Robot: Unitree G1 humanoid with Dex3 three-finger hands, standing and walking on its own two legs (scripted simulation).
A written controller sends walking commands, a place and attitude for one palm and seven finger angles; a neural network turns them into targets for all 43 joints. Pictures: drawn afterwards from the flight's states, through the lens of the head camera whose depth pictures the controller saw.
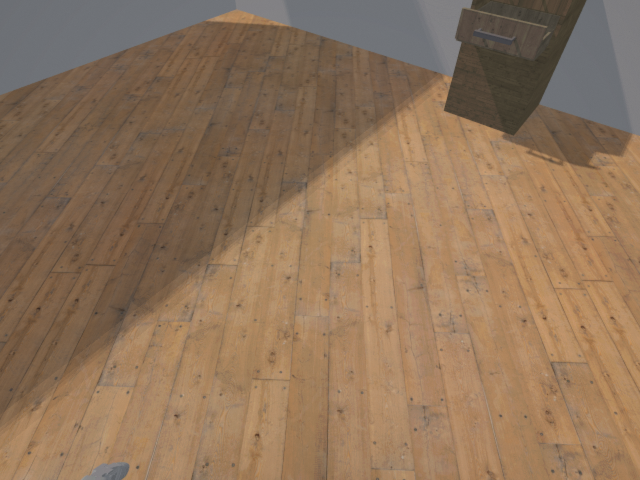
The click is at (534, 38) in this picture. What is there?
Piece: drawer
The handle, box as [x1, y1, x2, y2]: [473, 28, 515, 44]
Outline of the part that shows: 473,35 507,44 510,44 515,37 508,38 484,32 481,30 481,28 474,30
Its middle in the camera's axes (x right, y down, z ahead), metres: +0.80 -0.93 +1.78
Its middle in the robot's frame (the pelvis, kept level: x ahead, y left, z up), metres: +1.97 -0.71 -0.22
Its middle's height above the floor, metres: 0.56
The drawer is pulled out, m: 0.19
